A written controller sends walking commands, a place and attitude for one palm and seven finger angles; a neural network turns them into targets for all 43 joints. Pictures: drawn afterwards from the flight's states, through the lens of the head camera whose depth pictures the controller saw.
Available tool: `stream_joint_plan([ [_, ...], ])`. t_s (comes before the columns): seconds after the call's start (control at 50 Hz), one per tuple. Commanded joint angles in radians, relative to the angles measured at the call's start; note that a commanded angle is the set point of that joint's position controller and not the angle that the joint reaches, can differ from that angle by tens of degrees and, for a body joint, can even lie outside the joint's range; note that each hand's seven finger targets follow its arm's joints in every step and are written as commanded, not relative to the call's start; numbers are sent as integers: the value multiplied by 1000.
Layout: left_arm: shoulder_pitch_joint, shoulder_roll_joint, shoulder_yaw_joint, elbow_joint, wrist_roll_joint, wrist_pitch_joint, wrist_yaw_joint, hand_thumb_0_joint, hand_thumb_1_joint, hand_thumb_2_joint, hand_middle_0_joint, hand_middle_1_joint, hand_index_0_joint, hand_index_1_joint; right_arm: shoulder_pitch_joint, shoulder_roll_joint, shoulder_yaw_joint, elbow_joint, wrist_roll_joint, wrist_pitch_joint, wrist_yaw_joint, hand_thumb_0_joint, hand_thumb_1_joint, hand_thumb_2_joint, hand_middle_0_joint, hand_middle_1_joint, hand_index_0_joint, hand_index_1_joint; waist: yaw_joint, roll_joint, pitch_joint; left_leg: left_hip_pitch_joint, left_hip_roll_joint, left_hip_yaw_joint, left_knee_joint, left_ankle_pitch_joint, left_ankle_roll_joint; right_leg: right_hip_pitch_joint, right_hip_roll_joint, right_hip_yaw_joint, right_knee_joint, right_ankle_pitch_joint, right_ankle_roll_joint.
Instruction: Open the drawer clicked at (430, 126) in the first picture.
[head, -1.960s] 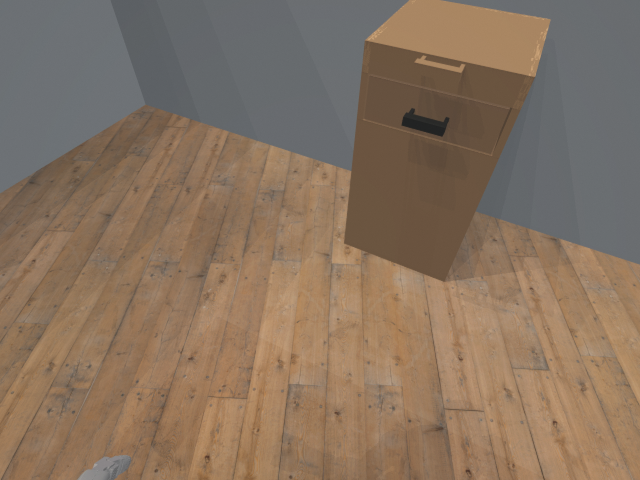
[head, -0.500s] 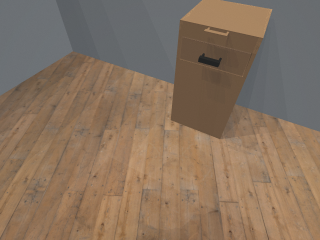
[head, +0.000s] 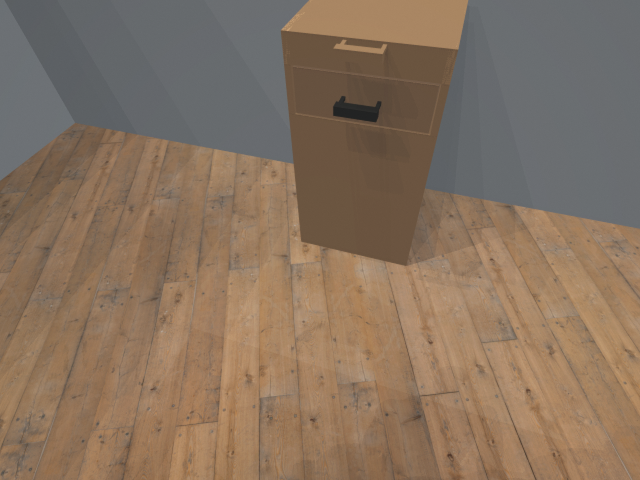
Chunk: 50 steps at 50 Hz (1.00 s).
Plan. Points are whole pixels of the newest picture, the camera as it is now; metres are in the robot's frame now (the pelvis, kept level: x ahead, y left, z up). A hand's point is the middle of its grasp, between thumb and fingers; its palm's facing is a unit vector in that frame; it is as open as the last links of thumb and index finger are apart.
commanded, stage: walk to a spot facing it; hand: left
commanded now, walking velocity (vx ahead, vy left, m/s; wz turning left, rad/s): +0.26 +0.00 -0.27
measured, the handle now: (358, 107) +1.01 -0.04 -0.08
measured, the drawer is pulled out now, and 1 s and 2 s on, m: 0.00 0.00 0.00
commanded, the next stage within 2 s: turn to face it in 0.06 s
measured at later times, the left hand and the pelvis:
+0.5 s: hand out of the picture +0.12 +0.20 -0.18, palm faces +0.00 -0.99 -0.15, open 7.4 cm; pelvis +0.14 +0.03 +0.00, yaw -7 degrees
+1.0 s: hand (227, 365) +0.31 +0.18 -0.14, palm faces -0.30 -0.94 -0.19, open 7.4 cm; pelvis +0.18 +0.03 +0.02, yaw -16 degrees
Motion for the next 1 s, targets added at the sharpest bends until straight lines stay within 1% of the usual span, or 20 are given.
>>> stream_joint_plan([
  [0.0,275,233,55,24,-12,-37,51,0,900,900,-200,-300,-200,-300,-176,-115,-34,-147,9,-45,-3,0,-900,-900,200,300,200,300,117,-221,-28,-562,-2,-98,508,-26,33,385,-368,596,-407,173,-198],
  [0.02,225,189,49,11,-12,-38,53,0,900,900,-200,-300,-200,-300,-190,-91,-35,-130,6,-44,-1,0,-900,-900,200,300,200,300,98,-144,9,-553,18,-93,526,32,30,313,-351,559,-411,176,-187],
  [0.06,152,132,28,-14,-3,-42,58,0,900,900,-200,-300,-200,-300,-151,-64,-33,-106,-3,-29,4,0,-900,-900,200,300,200,300,47,-73,40,-501,37,-102,503,122,13,199,-305,442,-428,207,-166],
  [0.12,130,109,20,-7,2,-53,64,0,900,900,-200,-300,-200,-300,-86,-24,-33,-84,-4,-9,11,0,-900,-900,200,300,200,300,-3,-73,27,-455,32,-76,428,186,-5,147,-257,310,-439,288,-147],
  [0.16,132,102,18,-5,1,-56,64,0,900,900,-200,-300,-200,-300,-90,-12,-33,-90,-2,1,12,0,-900,-900,200,300,200,300,-13,-93,23,-454,20,-64,381,234,-16,142,-222,254,-432,391,-134],
  [0.26,155,89,19,8,6,-46,73,0,900,900,-200,-300,-200,-300,-183,-1,-30,-136,6,-1,8,0,-900,-900,200,300,200,300,8,-122,16,-451,3,-48,220,256,-19,207,-205,229,-364,643,-124],
  [0.34,148,95,27,2,8,-26,81,0,900,900,-200,-300,-200,-300,-228,10,-24,-156,11,-7,-2,0,-900,-900,200,300,200,300,29,-167,3,-340,-39,-24,50,228,-6,229,-197,238,-283,787,-105],
  [0.36,143,95,30,-2,7,-21,82,0,900,900,-200,-300,-200,-300,-215,6,-24,-155,12,-9,-8,0,-900,-900,200,300,200,300,23,-167,-7,-298,-52,-24,8,232,0,233,-191,243,-255,819,-100],
  [0.4,126,88,31,-9,-1,-13,84,0,900,900,-200,-300,-200,-300,-106,-12,-27,-120,7,-13,-24,0,-900,-900,200,300,200,300,-23,-150,-64,-123,-79,-9,-155,364,11,217,-146,225,-136,831,-61],
  [0.42,123,79,32,-13,-6,-11,86,0,900,900,-200,-300,-200,-300,-14,-54,-36,-98,3,-20,-29,0,-900,-900,200,300,200,300,-53,-86,-126,46,-15,-49,-219,591,30,157,-107,201,-18,685,-24],
  [0.44,177,36,30,-15,-21,-7,87,0,900,900,-200,-300,-200,-300,51,-137,-52,-93,-8,-25,-35,0,-900,-900,200,300,200,300,-57,122,-214,278,219,-287,-180,984,130,-70,-2,127,175,255,30],
  [0.46,205,18,24,-21,-20,-5,86,0,900,900,-200,-300,-200,-300,88,-165,-52,-85,4,-14,-35,0,-900,-900,200,300,200,300,-43,253,-266,259,387,-404,-248,1202,247,-102,43,85,427,-371,56],
  [0.48,188,44,30,-18,-8,8,91,0,900,900,-200,-300,-200,-300,28,-138,-41,-106,8,-7,-35,0,-900,-900,200,300,200,300,-27,148,-208,138,375,-356,-312,969,267,-86,2,134,508,-373,52],
  [0.52,94,38,38,-34,3,21,74,0,900,900,-200,-300,-200,-300,-88,-81,-28,-136,1,-10,-39,0,-900,-900,200,300,200,300,-5,131,-62,-35,300,-300,-381,665,228,-154,-43,120,542,-270,68],
  [0.58,86,12,39,-34,4,47,56,0,900,900,-200,-300,-200,-300,-134,-51,-22,-142,-4,-9,-33,0,-900,-900,200,300,200,300,22,112,-39,-149,205,-153,-425,467,184,-88,-59,90,463,-149,74],
  [0.64,82,9,43,-37,14,55,43,0,900,900,-200,-300,-200,-300,-86,-65,-41,-139,-8,-16,-30,0,-900,-900,200,300,200,300,5,109,-73,-108,209,-155,-482,205,180,-126,-58,62,424,-96,72],
  [0.7,13,22,46,-62,17,55,31,0,900,900,-200,-300,-200,-300,-49,-87,-51,-124,-11,-20,-27,0,-900,-900,200,300,200,300,-17,95,-36,-83,239,-193,-542,8,178,-192,-83,67,364,-63,69],
  [0.86,-124,29,36,-93,16,42,16,0,900,900,-200,-300,-200,-300,60,-120,-68,-75,-19,-25,-21,0,-900,-900,200,300,200,300,-63,59,-23,-2,268,-204,-570,-65,179,-174,-96,39,132,-90,58],
  [0.92,-132,23,29,-89,13,32,15,0,900,900,-200,-300,-200,-300,67,-129,-70,-59,-21,-22,-15,0,-900,-900,200,300,200,300,-61,75,-34,-17,267,-189,-544,-51,175,-85,-82,14,8,-121,47],
  [0.98,-55,12,26,-47,8,20,20,0,900,900,-200,-300,-200,-300,65,-121,-64,-35,-18,-15,-11,0,-900,-900,200,300,200,300,-21,53,-49,-71,219,-126,-466,-52,131,86,-39,-42,-184,-27,36],
])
